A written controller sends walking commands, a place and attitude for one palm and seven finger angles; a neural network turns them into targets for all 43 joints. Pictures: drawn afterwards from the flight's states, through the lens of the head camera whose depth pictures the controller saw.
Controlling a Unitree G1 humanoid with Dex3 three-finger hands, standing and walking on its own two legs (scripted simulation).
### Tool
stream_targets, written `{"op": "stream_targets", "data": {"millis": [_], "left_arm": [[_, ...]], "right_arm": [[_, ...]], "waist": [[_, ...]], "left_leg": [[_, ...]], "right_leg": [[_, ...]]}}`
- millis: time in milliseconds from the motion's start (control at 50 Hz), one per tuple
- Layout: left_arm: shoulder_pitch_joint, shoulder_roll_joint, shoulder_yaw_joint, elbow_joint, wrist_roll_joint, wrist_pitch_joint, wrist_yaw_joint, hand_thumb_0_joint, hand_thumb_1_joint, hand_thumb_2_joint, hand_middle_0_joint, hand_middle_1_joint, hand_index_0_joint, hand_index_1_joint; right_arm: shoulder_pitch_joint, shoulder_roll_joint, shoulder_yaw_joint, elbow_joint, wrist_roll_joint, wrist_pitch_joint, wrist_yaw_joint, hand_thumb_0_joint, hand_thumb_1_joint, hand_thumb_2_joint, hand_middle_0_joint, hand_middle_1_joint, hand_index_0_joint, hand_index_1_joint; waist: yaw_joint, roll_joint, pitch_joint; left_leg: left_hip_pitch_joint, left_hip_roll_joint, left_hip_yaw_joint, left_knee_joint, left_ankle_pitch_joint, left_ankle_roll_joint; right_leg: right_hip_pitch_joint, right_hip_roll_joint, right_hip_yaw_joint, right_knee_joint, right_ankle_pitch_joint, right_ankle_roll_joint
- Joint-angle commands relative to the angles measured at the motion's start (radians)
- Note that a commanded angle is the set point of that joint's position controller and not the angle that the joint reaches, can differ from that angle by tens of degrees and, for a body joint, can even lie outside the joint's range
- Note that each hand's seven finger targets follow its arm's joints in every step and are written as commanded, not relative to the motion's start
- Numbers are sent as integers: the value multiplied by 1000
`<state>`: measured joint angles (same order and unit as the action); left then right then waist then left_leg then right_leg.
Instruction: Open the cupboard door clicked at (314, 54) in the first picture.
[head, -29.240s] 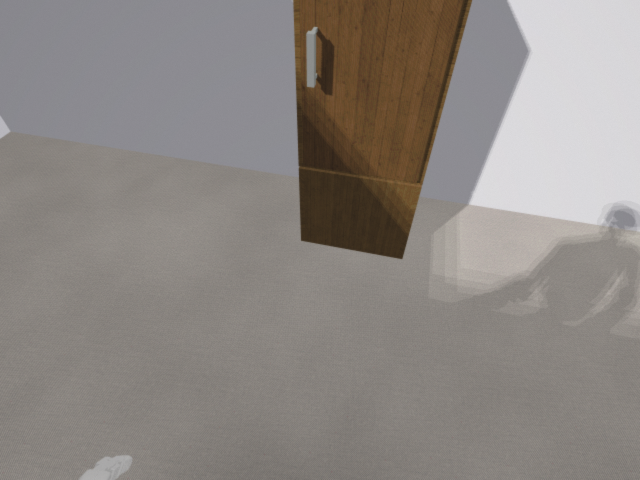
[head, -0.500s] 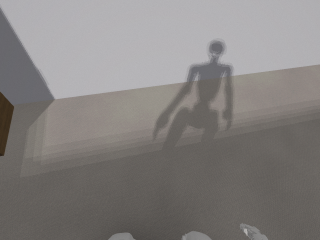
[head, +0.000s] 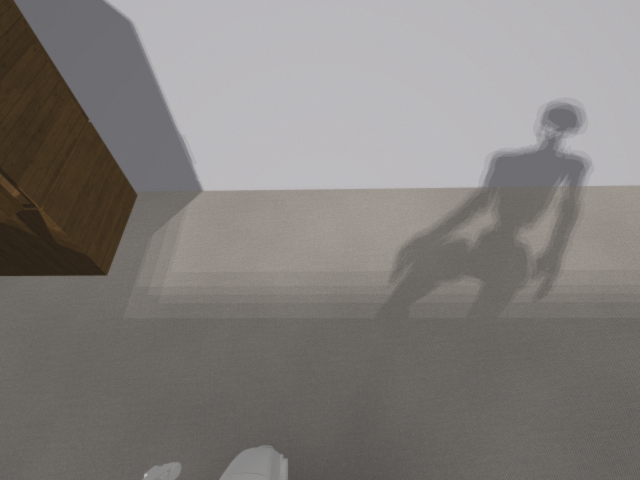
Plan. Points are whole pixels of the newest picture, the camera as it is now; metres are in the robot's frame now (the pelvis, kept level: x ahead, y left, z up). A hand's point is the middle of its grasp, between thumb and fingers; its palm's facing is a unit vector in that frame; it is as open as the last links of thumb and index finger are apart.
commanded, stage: turn to face it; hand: left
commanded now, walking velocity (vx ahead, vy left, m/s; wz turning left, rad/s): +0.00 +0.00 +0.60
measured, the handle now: out of the picture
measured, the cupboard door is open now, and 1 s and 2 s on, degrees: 48 48 48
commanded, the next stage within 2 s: take the last steps up to it in 1.26 s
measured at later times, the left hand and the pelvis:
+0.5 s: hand out of the picture +0.08 +0.24 -0.16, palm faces +0.29 -0.92 -0.27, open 7.4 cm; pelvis +0.03 +0.00 +0.00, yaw +17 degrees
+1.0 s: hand out of the picture -0.04 +0.18 -0.20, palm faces +0.59 -0.77 -0.23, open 7.4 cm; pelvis +0.04 -0.01 -0.02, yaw +35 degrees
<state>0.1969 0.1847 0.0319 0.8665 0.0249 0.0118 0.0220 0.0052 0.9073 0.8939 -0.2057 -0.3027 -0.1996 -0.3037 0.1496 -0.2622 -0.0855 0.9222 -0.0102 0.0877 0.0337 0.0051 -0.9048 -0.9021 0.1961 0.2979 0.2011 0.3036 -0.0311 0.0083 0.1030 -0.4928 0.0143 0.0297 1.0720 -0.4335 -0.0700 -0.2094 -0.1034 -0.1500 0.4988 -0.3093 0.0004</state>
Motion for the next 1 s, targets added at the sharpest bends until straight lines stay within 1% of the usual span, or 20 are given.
{"op": "stream_targets", "data": {"millis": [0,60,120,160,180,220,280,440,500,520,560,580,660,800,860,880,900,920,940,980], "left_arm": [[87,225,61,-42,0,-24,13,0,900,900,-200,-300,-200,-300],[86,243,73,-35,4,-20,11,0,900,900,-200,-300,-200,-300],[46,241,76,-43,-14,-18,-1,0,900,900,-200,-300,-200,-300],[-30,130,42,-114,-21,-5,-7,0,900,900,-200,-300,-200,-300],[-62,165,46,-125,-12,8,0,0,900,900,-200,-300,-200,-300],[-84,150,56,-90,-10,18,-1,0,900,900,-200,-300,-200,-300],[-33,147,57,-53,-7,24,-15,0,900,900,-200,-300,-200,-300],[-77,139,46,-81,-14,15,-12,0,900,900,-200,-300,-200,-300],[13,148,51,-60,-20,3,-8,0,900,900,-200,-300,-200,-300],[67,178,60,-50,-18,-9,-4,0,900,900,-200,-300,-200,-300],[97,323,80,-48,3,-21,11,0,900,900,-200,-300,-200,-300],[66,289,69,-57,-2,-21,15,0,900,900,-200,-300,-200,-300],[-56,182,43,-87,-6,-19,14,0,900,900,-200,-300,-200,-300],[79,243,68,-33,4,-21,11,0,900,900,-200,-300,-200,-300],[54,247,73,-25,-3,-17,3,0,900,900,-200,-300,-200,-300],[35,235,70,-34,-12,-12,0,0,900,900,-200,-300,-200,-300],[35,167,59,-62,-20,-5,-7,0,900,900,-200,-300,-200,-300],[-34,126,36,-95,-18,4,-4,0,900,900,-200,-300,-200,-300],[-58,147,37,-98,-13,13,-1,0,900,900,-200,-300,-200,-300],[-56,139,47,-52,-9,20,-4,0,900,900,-200,-300,-200,-300]], "right_arm": [[-104,-27,9,-98,2,-37,2,0,-900,-900,200,300,200,300],[-95,-29,11,-105,4,-48,0,0,-900,-900,200,300,200,300],[42,-88,-5,-72,-5,-63,-5,0,-900,-900,200,300,200,300],[183,-275,-51,-51,-9,-67,-23,0,-900,-900,200,300,200,300],[195,-264,-45,-37,-9,-61,-30,0,-900,-900,200,300,200,300],[81,-210,-34,-70,-13,-66,-48,0,-900,-900,200,300,200,300],[14,-163,-14,-81,-13,-76,-51,0,-900,-900,200,300,200,300],[35,-180,-28,-69,-16,-68,-43,0,-900,-900,200,300,200,300],[-23,-180,-35,-88,-10,-60,-42,0,-900,-900,200,300,200,300],[-36,-157,-33,-96,-2,-60,-40,0,-900,-900,200,300,200,300],[-33,-82,-23,-127,5,-60,-30,0,-900,-900,200,300,200,300],[-23,-103,-25,-117,-3,-53,-25,0,-900,-900,200,300,200,300],[-3,-70,-17,-71,-5,-31,-5,0,-900,-900,200,300,200,300],[-85,-20,11,-91,2,-46,0,0,-900,-900,200,300,200,300],[-3,-45,6,-77,0,-55,-5,0,-900,-900,200,300,200,300],[55,-87,-4,-59,-3,-62,-7,0,-900,-900,200,300,200,300],[121,-200,-31,-52,-13,-73,-14,0,-900,-900,200,300,200,300],[177,-262,-45,-38,-11,-66,-29,0,-900,-900,200,300,200,300],[178,-245,-36,-32,-12,-63,-35,0,-900,-900,200,300,200,300],[75,-187,-19,-54,-17,-71,-52,0,-900,-900,200,300,200,300]], "waist": [[71,-197,-144],[71,-222,-155],[-16,-121,-218],[-87,307,-277],[-80,163,-270],[-36,191,-172],[15,134,-141],[7,170,-148],[57,141,-162],[85,75,-182],[99,-332,-186],[79,-236,-154],[11,-253,-92],[80,-201,-144],[28,-191,-167],[-11,-110,-195],[-45,192,-243],[-73,292,-239],[-66,160,-219],[-24,192,-157]], "left_leg": [[-18,2,54,-199,-7,-3],[65,-7,82,-360,1,19],[359,-8,70,-620,303,56],[593,415,-476,-666,1013,310],[560,428,-411,-646,928,346],[396,309,-349,-696,660,287],[344,214,-250,-709,622,222],[317,188,-314,-677,610,224],[198,149,-332,-606,554,186],[117,98,-308,-536,424,140],[-106,-87,-71,-70,-213,22],[-88,-32,-115,85,-177,33],[-78,21,-41,125,-9,-1],[50,-10,73,-306,-28,10],[230,-22,81,-528,140,32],[379,15,42,-635,287,51],[541,262,-294,-680,568,161],[520,406,-446,-704,852,293],[473,418,-384,-685,774,320],[363,306,-324,-719,602,279]], "right_leg": [[224,-234,77,-68,707,-100],[212,-260,63,-11,711,-98],[56,-223,-23,217,601,-9],[-389,-9,25,629,-381,96],[-394,-30,128,693,-361,76],[-391,-35,154,698,-226,80],[-341,-6,152,645,-102,87],[-199,60,125,306,-119,86],[15,91,105,61,18,74],[149,45,141,-98,119,68],[202,-405,542,-229,319,-125],[106,-387,459,-204,322,-165],[62,-215,158,-160,453,-103],[191,-255,90,-47,664,-109],[99,-238,36,52,559,-51],[-12,-216,0,160,446,-6],[-253,-77,-49,381,-12,71],[-357,-11,44,541,-381,87],[-344,-36,120,609,-341,69],[-352,-28,148,646,-226,68]]}}
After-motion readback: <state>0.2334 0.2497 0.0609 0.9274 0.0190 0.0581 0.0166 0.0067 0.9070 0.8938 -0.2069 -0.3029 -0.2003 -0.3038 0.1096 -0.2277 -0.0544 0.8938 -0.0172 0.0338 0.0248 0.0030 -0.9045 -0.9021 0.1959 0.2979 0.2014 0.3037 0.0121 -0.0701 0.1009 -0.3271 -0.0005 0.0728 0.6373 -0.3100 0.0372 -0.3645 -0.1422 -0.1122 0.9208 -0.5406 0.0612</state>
